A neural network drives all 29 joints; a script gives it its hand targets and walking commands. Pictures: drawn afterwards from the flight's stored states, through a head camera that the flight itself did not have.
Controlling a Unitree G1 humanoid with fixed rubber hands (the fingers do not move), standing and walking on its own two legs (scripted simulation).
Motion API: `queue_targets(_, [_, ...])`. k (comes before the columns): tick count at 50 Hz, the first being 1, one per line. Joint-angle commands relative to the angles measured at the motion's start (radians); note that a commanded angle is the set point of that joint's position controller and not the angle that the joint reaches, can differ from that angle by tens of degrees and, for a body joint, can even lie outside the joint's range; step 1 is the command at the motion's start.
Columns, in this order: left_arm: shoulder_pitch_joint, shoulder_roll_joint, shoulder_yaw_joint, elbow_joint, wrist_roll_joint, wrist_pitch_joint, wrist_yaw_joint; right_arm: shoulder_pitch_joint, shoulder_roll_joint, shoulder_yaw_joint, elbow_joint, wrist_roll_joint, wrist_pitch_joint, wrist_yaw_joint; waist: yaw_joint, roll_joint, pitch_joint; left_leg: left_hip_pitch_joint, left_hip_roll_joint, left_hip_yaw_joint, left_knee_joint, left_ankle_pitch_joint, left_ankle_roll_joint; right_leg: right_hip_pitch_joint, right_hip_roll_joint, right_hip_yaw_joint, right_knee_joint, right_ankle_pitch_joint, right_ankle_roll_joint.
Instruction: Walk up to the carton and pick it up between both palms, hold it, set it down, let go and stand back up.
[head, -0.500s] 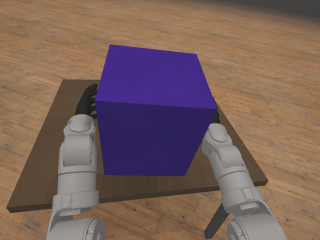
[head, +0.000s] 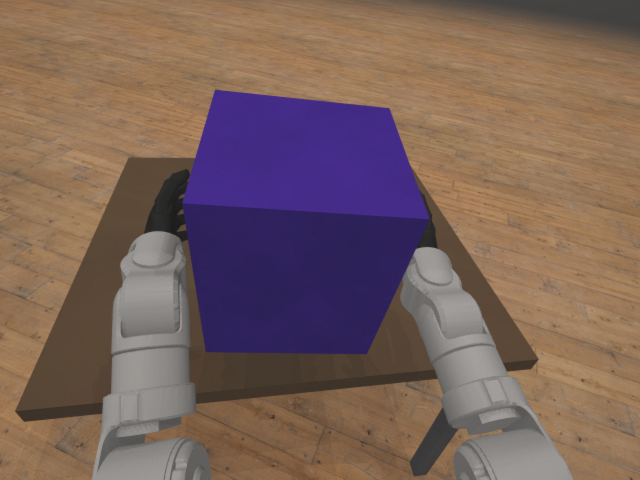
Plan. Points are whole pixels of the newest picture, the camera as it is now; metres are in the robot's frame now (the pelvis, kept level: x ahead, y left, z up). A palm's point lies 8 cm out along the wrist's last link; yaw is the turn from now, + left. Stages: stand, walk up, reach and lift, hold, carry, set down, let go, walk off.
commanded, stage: hold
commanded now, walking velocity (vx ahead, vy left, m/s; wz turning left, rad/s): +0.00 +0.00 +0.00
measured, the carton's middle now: (296, 231) +0.38 +0.01 +0.17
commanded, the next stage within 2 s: set down in 0.82 s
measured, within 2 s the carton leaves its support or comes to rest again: neither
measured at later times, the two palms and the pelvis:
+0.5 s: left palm (168, 235) +0.36 +0.16 +0.18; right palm (420, 243) +0.36 -0.14 +0.18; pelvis +0.01 +0.00 +0.00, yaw +0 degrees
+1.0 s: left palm (157, 234) +0.36 +0.17 +0.19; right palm (414, 239) +0.35 -0.13 +0.18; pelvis +0.00 +0.01 +0.00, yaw -1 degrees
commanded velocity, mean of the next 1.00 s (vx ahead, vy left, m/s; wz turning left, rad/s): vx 0.00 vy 0.00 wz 0.00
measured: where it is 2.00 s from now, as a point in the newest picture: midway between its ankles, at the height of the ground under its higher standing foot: outside the picture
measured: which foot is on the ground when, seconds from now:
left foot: down 0.00-1.00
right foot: down 0.00-1.00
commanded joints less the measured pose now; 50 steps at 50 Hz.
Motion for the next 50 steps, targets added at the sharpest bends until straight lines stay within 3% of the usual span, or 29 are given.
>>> queue_targets(1, [-0.615, -0.510, -0.484, -0.084, -0.160, -0.072, -0.135, -0.785, 0.539, 0.322, -0.314, 0.046, -0.078, 0.128, -0.010, 0.079, -0.386, 0.141, -0.073, 0.072, -0.012, 0.167, 0.010, -0.019, 0.068, -0.052, -0.030, 0.099, 0.021])
queue_targets(8, [-0.586, -0.508, -0.457, -0.065, -0.129, -0.051, -0.139, -0.764, 0.509, 0.290, -0.268, 0.040, -0.081, 0.139, -0.012, 0.091, -0.337, 0.135, -0.064, 0.073, -0.025, 0.168, 0.004, -0.018, 0.071, -0.058, -0.035, 0.058, 0.012])
queue_targets(17, [-0.570, -0.512, -0.515, -0.150, -0.161, -0.063, -0.130, -0.759, 0.517, 0.350, -0.351, 0.079, -0.092, 0.122, -0.024, 0.104, -0.411, 0.200, -0.074, 0.062, 0.034, 0.338, -0.021, 0.018, 0.078, -0.059, -0.016, 0.214, 0.021])
queue_targets(21, [-0.550, -0.492, -0.502, -0.149, -0.154, -0.059, -0.131, -0.729, 0.518, 0.361, -0.343, 0.077, -0.079, 0.118, -0.017, 0.089, -0.370, 0.174, -0.077, 0.064, 0.020, 0.309, -0.014, 0.028, 0.073, -0.055, -0.017, 0.218, 0.025])
queue_targets(24, [-0.550, -0.475, -0.497, -0.121, -0.154, -0.065, -0.137, -0.733, 0.521, 0.352, -0.325, 0.054, -0.074, 0.120, -0.012, 0.067, -0.345, 0.136, -0.078, 0.072, -0.007, 0.222, 0.013, 0.017, 0.058, -0.043, -0.031, 0.175, 0.029])
queue_targets(33, [-0.560, -0.481, -0.499, -0.134, -0.167, -0.075, -0.141, -0.758, 0.550, 0.380, -0.366, 0.065, -0.081, 0.111, -0.004, 0.056, -0.396, 0.138, -0.081, 0.070, 0.007, 0.257, 0.024, 0.050, 0.057, -0.037, -0.020, 0.249, 0.036])
queue_targets(41, [-0.582, -0.494, -0.496, -0.111, -0.170, -0.068, -0.140, -0.742, 0.524, 0.328, -0.305, 0.046, -0.070, 0.124, -0.020, 0.071, -0.352, 0.142, -0.068, 0.067, -0.010, 0.196, 0.013, -0.010, 0.063, -0.046, -0.039, 0.129, 0.022])
queue_targets(42, [-0.583, -0.508, -0.511, -0.125, -0.182, -0.072, -0.140, -0.759, 0.529, 0.327, -0.347, 0.046, -0.078, 0.131, 0.002, 0.093, -0.380, 0.167, -0.064, 0.071, -0.020, 0.180, 0.003, -0.014, 0.061, -0.047, -0.034, 0.126, 0.025])
queue_targets(50, [-0.596, -0.517, -0.481, -0.031, -0.148, -0.146, -0.131, -0.781, 0.489, 0.223, -0.267, -0.057, -0.186, 0.176, 0.020, 0.112, -0.347, 0.171, -0.048, 0.083, -0.053, 0.076, -0.005, -0.090, 0.057, -0.073, -0.048, -0.023, 0.008])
